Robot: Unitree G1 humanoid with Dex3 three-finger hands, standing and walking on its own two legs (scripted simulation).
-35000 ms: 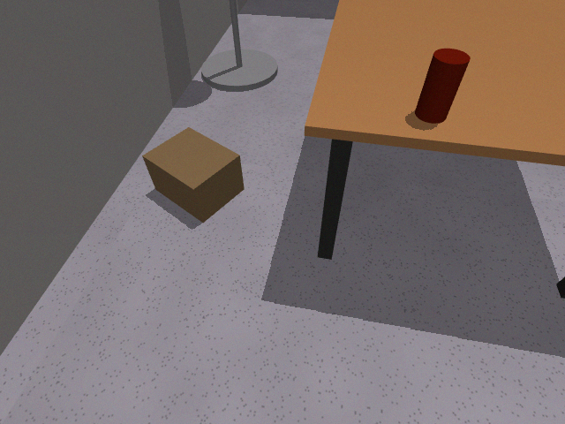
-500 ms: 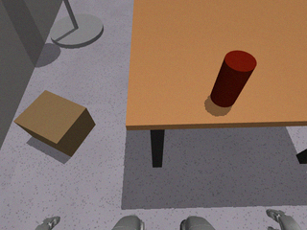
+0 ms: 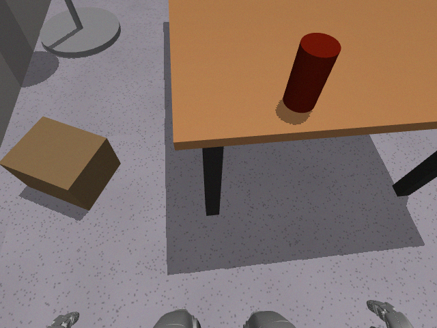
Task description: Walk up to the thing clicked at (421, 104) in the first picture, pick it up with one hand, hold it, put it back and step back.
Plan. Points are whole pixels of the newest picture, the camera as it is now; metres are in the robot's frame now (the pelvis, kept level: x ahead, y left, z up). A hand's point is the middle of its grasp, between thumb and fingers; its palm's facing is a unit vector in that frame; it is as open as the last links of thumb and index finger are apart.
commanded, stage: step back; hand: right
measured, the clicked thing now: (308, 75) +0.61 -0.21 +0.04
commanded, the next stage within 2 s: none
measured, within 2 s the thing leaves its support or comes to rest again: neither
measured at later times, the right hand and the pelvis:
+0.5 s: hand out of the picture -0.03 -0.25 -0.12, palm faces -0.11 +0.89 -0.44, open 7.4 cm; pelvis -0.13 +0.01 +0.01, yaw +3 degrees
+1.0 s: hand out of the picture -0.19 -0.32 -0.14, palm faces +0.00 +0.92 -0.38, open 7.4 cm; pelvis -0.29 -0.05 +0.01, yaw -2 degrees
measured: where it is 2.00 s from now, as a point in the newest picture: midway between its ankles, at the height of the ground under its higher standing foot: outside the picture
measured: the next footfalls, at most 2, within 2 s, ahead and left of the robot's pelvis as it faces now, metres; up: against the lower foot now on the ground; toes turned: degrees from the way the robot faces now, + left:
right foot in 0.02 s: +0.02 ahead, -0.12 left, +0.00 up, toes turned +4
left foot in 0.36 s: -0.07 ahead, +0.12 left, +0.00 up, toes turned +1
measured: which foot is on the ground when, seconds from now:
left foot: down 0.00-0.06, up 0.08-0.34, down 0.36-0.86, up 0.88-1.00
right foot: up 0.00-0.00, down 0.02-0.40, up 0.42-0.80, down 0.82-1.00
